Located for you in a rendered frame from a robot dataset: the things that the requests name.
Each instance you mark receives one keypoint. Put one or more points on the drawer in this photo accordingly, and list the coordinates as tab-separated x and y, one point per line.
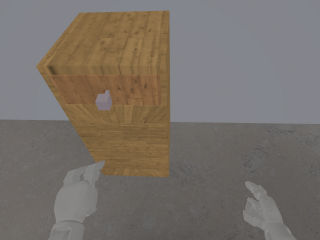
124	89

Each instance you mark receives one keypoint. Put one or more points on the handle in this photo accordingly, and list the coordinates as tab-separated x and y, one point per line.
104	101

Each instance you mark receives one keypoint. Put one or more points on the robot left hand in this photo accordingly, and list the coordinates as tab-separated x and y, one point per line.
77	199

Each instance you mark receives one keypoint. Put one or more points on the left robot forearm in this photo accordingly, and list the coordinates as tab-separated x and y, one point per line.
67	230

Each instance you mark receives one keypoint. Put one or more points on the robot right hand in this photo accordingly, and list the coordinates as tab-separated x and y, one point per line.
261	212

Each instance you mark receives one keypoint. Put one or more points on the cabinet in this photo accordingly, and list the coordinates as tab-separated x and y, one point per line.
133	140

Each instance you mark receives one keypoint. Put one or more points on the right robot forearm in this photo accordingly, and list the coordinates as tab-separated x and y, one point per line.
277	231

